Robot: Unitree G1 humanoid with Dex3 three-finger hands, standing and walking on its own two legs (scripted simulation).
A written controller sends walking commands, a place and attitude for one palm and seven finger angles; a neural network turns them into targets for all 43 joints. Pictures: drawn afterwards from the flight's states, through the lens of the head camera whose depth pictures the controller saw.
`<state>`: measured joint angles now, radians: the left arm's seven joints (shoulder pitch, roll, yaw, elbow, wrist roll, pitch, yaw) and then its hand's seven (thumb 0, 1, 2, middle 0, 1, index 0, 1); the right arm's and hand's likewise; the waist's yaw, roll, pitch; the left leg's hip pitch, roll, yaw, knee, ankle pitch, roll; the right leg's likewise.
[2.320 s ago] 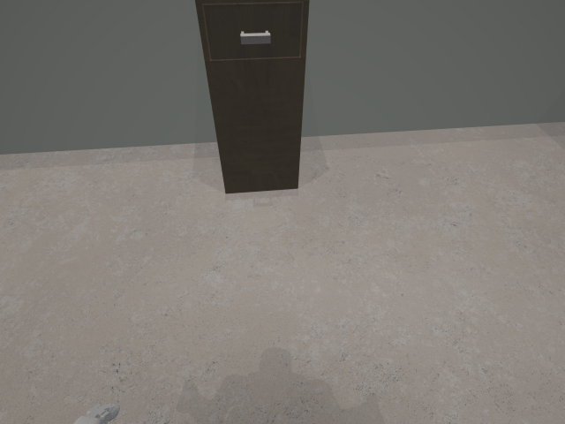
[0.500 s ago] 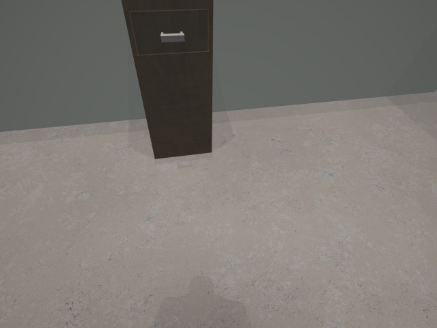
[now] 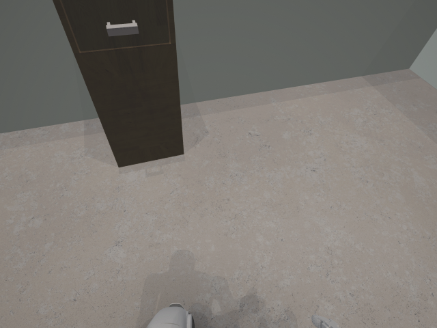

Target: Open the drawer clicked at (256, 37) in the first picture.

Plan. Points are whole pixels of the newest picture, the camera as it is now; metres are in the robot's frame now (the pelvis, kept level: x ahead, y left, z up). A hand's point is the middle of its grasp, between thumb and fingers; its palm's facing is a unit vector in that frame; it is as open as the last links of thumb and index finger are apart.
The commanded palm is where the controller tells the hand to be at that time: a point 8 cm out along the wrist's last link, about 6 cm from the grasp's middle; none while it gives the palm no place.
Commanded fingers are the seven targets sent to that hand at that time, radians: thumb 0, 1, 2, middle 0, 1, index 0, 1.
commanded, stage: walk to a spot facing it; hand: left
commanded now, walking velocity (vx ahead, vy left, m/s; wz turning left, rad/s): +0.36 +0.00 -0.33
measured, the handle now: (122, 26) +0.99 +0.44 +0.03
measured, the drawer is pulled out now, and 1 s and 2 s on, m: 0.00 0.00 0.00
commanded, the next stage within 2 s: turn to face it in 0.52 s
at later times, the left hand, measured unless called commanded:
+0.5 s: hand (163, 226) +0.35 +0.17 -0.14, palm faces -0.27 -0.95 -0.16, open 7.4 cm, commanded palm none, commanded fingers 0.00 0.90 0.90 -0.20 -0.30 -0.20 -0.30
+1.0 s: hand (194, 182) +0.50 +0.11 -0.16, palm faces -0.18 -0.97 -0.17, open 7.3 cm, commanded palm none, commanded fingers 0.00 0.90 0.90 -0.20 -0.30 -0.20 -0.30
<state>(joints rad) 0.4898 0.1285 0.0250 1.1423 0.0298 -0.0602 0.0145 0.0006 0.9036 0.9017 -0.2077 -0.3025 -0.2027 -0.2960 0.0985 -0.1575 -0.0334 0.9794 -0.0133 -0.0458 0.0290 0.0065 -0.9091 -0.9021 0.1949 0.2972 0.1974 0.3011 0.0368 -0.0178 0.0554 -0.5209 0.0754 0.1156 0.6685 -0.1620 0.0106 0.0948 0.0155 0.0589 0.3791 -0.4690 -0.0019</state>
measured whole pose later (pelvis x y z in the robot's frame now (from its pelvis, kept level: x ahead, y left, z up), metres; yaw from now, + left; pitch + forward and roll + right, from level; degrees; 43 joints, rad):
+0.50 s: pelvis +0.20 +0.02 +0.02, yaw -14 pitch +0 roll +0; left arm 0.13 0.19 0.08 0.96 0.04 0.04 -0.05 0.00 0.91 0.90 -0.20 -0.30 -0.19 -0.29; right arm 0.42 -0.14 -0.04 1.08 -0.03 -0.08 -0.02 0.00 -0.92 -0.90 0.20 0.30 0.20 0.30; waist -0.05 -0.02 0.06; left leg 0.02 0.05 0.37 0.35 -0.36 0.02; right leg -0.60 -0.11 -0.10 0.82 -0.13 0.00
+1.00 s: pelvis +0.36 -0.04 +0.01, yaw -11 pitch -1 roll -2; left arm 0.15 0.17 0.04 0.97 0.03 -0.01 0.02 -0.01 0.92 0.90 -0.21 -0.30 -0.20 -0.30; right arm 0.24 -0.17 -0.04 1.00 -0.02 0.03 0.00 0.01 -0.93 -0.90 0.19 0.30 0.20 0.30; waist -0.03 0.00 0.04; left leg -0.41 0.10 0.11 0.75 -0.31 -0.04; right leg -0.20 -0.06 -0.26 0.58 -0.35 -0.02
